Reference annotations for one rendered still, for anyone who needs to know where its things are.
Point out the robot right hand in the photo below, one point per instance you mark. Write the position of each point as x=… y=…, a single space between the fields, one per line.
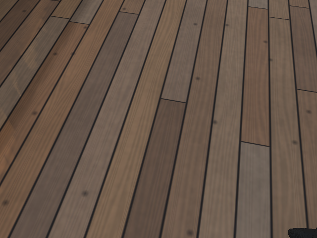
x=302 y=233

